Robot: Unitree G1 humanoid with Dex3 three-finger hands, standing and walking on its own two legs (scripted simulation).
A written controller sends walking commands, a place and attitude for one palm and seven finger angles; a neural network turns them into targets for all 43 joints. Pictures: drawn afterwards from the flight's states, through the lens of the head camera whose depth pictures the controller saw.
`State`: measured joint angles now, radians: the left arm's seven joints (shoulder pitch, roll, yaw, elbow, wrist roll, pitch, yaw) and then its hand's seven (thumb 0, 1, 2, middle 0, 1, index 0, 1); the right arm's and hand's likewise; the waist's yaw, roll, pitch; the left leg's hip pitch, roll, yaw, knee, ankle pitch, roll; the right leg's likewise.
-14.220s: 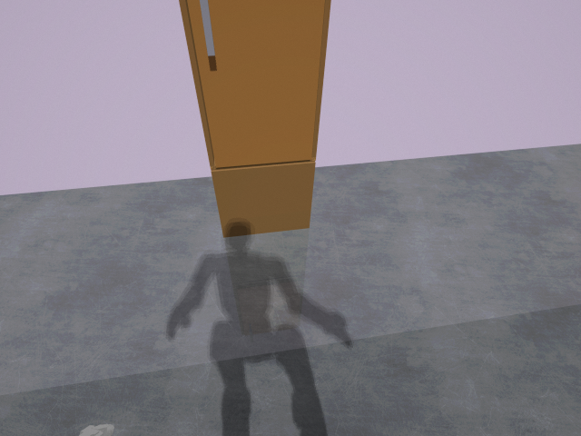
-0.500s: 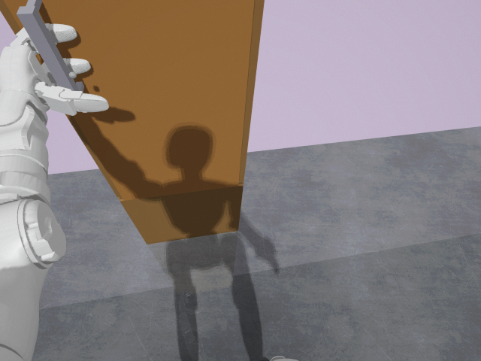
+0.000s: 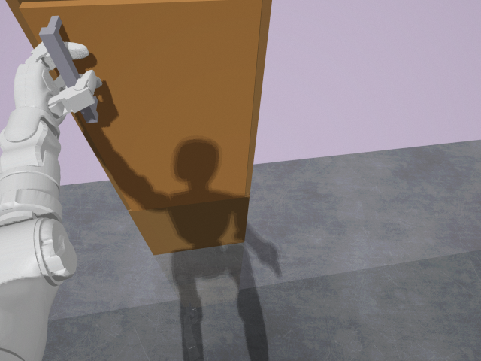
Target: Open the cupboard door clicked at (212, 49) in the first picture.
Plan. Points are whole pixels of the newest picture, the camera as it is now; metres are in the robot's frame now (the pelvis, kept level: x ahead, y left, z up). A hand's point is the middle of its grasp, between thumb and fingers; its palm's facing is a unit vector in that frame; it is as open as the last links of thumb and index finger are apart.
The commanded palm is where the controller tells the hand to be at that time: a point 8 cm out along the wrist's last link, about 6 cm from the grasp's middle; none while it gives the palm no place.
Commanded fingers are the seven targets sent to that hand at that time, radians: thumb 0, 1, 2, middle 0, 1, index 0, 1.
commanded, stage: close the thumb around the handle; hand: left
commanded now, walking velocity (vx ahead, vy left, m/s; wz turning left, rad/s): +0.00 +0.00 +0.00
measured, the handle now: (75, 73) +0.55 +0.25 +0.17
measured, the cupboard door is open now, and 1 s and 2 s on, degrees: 0 39 45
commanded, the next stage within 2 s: pull the door open along its arc in 0.12 s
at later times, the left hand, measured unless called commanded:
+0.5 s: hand (84, 99) +0.48 +0.21 +0.17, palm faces +0.09 -1.00 +0.00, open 5.7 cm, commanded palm +0.42 +0.26 +0.17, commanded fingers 0.00 0.90 0.90 -0.40 -1.35 -0.40 -1.35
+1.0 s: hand (151, 176) +0.33 +0.10 +0.18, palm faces +0.41 -0.91 +0.09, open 6.3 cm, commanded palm +0.28 +0.15 +0.17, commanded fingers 0.00 0.90 0.90 -0.40 -1.35 -0.40 -1.35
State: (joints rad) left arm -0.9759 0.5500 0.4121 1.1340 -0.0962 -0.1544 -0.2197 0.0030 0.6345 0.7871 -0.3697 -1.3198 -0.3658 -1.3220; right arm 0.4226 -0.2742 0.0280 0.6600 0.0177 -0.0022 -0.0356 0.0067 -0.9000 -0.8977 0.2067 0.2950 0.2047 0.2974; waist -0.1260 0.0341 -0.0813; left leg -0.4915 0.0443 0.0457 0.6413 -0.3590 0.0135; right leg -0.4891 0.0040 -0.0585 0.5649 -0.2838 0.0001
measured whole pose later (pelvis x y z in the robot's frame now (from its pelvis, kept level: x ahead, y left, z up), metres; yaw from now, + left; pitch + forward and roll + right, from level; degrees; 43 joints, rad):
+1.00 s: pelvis +0.01 -0.01 +0.01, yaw +2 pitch +0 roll +0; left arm -0.11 -0.11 -0.06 -0.21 -0.05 0.38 0.49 0.03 0.68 0.74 -0.29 -1.28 -0.32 -1.28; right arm 0.06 -0.17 0.03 0.61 -0.01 0.05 0.00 0.01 -0.90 -0.90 0.20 0.29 0.20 0.30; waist 0.04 0.06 -0.07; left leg -0.15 0.03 0.03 0.48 -0.32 -0.01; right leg -0.17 -0.01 -0.07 0.46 -0.29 -0.01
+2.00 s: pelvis -0.04 -0.02 +0.01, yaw +3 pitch -5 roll +0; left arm -0.41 -0.16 -0.10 0.20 0.03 0.28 0.65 0.01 0.08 0.55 -0.34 -1.26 -0.33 -1.26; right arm 0.09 -0.13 0.02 0.73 -0.03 0.05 -0.03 0.01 -0.90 -0.90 0.20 0.29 0.20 0.30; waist 0.04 0.04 -0.01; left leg -0.15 0.01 0.00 0.47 -0.24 0.00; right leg -0.15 -0.02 -0.10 0.44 -0.21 -0.02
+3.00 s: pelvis -0.05 -0.02 +0.01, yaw +1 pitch -5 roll +0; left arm -0.25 0.03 -0.09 0.08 -0.10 0.20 0.14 -0.01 -0.50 0.30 -0.18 -0.34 -0.17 -0.34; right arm 0.16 -0.17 0.07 0.63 0.02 0.01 -0.04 0.01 -0.90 -0.90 0.20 0.29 0.20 0.30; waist 0.04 0.04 -0.01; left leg -0.12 0.02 0.03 0.45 -0.23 0.00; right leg -0.15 -0.01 -0.07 0.45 -0.21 -0.02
